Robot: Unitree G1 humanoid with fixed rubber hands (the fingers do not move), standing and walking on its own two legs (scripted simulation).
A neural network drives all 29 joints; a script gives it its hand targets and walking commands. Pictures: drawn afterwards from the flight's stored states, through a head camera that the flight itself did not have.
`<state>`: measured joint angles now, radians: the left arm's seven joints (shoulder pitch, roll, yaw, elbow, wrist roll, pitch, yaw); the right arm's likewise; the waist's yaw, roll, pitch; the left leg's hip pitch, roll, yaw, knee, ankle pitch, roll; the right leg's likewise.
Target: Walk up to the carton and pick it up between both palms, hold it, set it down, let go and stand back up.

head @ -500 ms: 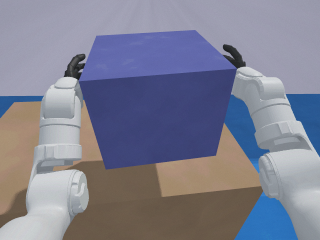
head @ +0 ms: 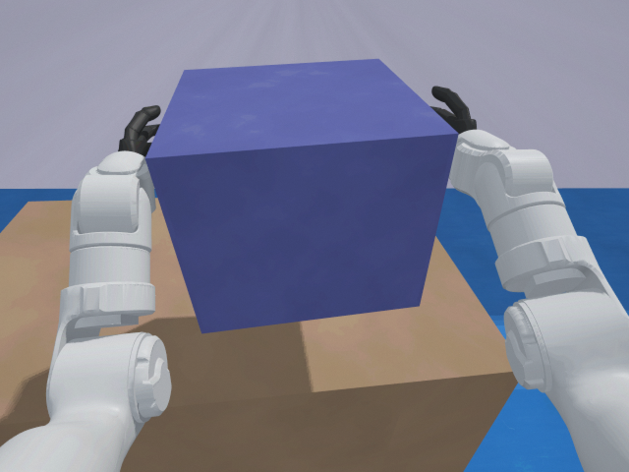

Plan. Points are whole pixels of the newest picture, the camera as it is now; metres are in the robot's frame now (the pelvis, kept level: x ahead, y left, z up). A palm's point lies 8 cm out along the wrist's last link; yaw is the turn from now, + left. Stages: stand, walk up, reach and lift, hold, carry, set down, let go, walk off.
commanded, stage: hold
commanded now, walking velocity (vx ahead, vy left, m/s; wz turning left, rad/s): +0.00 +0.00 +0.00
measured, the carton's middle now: (297, 184) +0.41 +0.02 +0.23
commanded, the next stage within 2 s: none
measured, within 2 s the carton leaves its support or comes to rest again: neither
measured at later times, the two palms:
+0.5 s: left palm (139, 170) +0.36 +0.20 +0.27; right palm (460, 157) +0.37 -0.17 +0.29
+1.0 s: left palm (142, 171) +0.36 +0.20 +0.27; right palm (463, 155) +0.36 -0.17 +0.30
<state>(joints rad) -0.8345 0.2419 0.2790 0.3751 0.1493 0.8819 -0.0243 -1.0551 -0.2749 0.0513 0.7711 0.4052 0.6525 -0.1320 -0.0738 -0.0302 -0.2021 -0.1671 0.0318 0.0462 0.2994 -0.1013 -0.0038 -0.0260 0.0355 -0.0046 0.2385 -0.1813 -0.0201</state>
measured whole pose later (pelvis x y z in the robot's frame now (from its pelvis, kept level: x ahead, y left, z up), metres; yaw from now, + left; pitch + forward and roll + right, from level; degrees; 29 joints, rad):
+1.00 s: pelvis +0.00 +0.00 +0.00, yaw +0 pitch -2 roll -1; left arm -0.81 0.22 0.27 0.33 0.15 0.88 -0.01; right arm -1.02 -0.29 0.06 0.73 0.41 0.65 -0.13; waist -0.08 -0.02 -0.20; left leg -0.18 0.03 0.05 0.30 -0.10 0.00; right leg -0.04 0.04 0.00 0.24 -0.17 -0.02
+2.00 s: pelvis -0.01 +0.00 +0.00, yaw +0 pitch -1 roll -1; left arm -0.87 0.24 0.28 0.41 0.15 0.87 -0.02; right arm -1.06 -0.27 0.03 0.78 0.39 0.65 -0.13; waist -0.07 -0.03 -0.21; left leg -0.18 0.04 0.04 0.30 -0.09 -0.01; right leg -0.05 0.04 -0.01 0.24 -0.18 -0.03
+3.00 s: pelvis -0.01 +0.00 +0.00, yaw +1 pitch -3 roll +0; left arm -0.93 0.22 0.36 0.45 0.21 0.75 -0.05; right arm -1.06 -0.23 -0.05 0.80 0.30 0.53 -0.10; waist -0.08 -0.04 -0.16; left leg -0.13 0.02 0.02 0.26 -0.07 0.00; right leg 0.00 0.03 -0.02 0.24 -0.17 -0.02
